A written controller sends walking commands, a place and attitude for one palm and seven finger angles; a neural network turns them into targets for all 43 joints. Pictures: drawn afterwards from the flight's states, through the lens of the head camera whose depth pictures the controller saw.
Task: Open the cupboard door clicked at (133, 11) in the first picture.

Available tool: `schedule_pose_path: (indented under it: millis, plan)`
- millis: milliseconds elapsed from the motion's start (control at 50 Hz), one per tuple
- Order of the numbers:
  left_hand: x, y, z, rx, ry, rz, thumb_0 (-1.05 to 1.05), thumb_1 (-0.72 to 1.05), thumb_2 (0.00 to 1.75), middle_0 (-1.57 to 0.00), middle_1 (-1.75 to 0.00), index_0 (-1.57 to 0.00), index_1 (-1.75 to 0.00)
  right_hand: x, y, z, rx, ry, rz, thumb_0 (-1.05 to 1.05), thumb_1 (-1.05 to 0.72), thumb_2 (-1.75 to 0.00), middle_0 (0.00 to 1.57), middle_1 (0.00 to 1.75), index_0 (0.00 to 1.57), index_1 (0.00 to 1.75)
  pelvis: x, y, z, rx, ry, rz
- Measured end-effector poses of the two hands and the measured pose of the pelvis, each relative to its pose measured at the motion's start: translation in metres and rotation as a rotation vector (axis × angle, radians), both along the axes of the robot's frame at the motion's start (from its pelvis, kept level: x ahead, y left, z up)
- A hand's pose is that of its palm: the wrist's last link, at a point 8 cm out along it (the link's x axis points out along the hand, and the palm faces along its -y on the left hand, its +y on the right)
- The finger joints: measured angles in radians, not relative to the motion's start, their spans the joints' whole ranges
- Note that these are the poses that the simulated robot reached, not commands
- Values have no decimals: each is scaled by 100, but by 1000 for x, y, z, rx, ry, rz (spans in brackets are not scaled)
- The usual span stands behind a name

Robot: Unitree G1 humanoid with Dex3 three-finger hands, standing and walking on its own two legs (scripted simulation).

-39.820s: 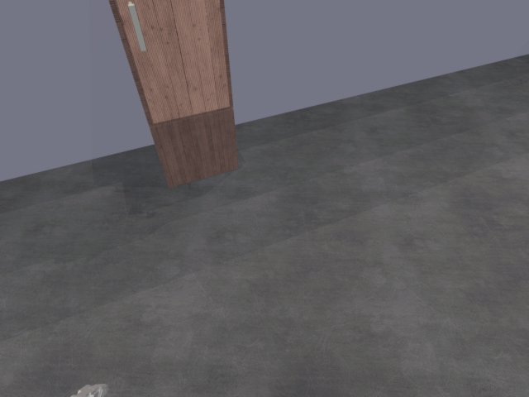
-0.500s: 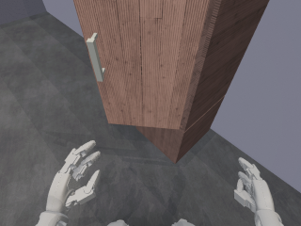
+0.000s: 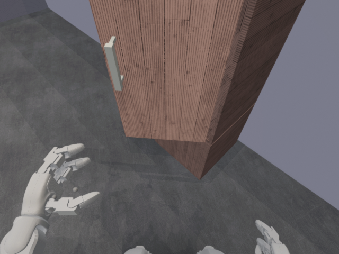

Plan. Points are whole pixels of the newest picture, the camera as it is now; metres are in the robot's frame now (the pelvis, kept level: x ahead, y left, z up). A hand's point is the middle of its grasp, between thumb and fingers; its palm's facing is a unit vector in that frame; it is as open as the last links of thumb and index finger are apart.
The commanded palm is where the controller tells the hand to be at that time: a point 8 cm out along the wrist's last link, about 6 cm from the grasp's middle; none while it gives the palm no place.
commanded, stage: raise the hand with hooked fingers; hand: left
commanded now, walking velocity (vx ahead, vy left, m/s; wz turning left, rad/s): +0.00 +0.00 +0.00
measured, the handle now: (116, 64) +0.59 +0.18 +0.11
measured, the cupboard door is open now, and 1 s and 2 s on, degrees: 41 41 41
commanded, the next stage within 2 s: move the hooked fingers beside the handle in 1.22 s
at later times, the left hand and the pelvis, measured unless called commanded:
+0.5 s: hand (48, 155) +0.29 +0.26 +0.11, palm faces +0.02 -1.00 -0.05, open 13.8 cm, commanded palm +0.26 +0.31 +0.11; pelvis +0.02 +0.01 +0.02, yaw +0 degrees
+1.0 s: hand (49, 136) +0.32 +0.26 +0.13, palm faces +0.01 -1.00 -0.03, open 14.0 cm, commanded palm +0.29 +0.31 +0.13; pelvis +0.02 -0.01 +0.03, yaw -1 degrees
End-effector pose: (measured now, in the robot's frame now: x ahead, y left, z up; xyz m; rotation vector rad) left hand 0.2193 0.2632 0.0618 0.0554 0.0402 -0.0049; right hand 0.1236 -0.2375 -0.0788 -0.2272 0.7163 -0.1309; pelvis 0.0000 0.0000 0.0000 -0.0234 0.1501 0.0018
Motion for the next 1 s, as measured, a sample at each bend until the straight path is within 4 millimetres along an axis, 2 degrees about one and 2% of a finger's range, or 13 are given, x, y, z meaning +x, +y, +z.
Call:
schedule_pose_path:
  millis: [80, 180, 340, 460, 580, 760, 840, 1000]
  plan:
    - [6, 9, 4, 4, -7, -1, 0, -2, 51, -27, -89, -26, -90, 4, -11, 9, -44, -10, -4, 2, -90, -90, 20, 30, 20, 30, 3, 4, 3, 0, -7, 0]
    - [16, 19, 12, 2, -17, 0, 0, -14, 46, -28, -97, -27, -97, 22, -13, 24, -73, -58, 4, 2, -90, -90, 20, 30, 20, 30, 8, 6, 8, -3, -24, 1]
    - [33, 37, 31, -4, -30, 17, 0, -32, 38, -29, -109, -28, -109, 54, 3, 38, -49, -124, 51, 2, -90, -90, 20, 30, 20, 30, 16, 8, 16, -5, -49, 5]
    - [44, 48, 45, -6, -31, 24, -1, -43, 33, -30, -116, -29, -116, 65, 15, 40, -18, -128, 78, 2, -90, -90, 20, 30, 20, 30, 20, 7, 22, -4, -62, 6]
    - [55, 58, 58, -8, -31, 29, -1, -48, 31, -30, -119, -29, -119, 61, 15, 37, -11, -95, 76, 2, -90, -90, 20, 30, 20, 30, 22, 5, 26, -2, -71, 6]
    - [75, 68, 75, -15, -38, 28, -1, -50, 30, -30, -120, -30, -120, 43, -5, 35, -36, -37, 30, 2, -90, -90, 20, 30, 20, 30, 23, 0, 30, 3, -80, 0]
    - [80, 65, 78, -24, -40, 13, -1, -50, 30, -30, -120, -29, -120, 36, -14, 35, -44, -26, 7, 2, -90, -90, 20, 30, 20, 30, 24, -2, 32, 7, -78, -7]
    - [79, 52, 70, -24, -24, 11, -1, -50, 30, -30, -120, -30, -120, 28, -24, 37, -49, -24, -15, 2, -90, -90, 20, 30, 20, 30, 22, -6, 32, 13, -80, -16]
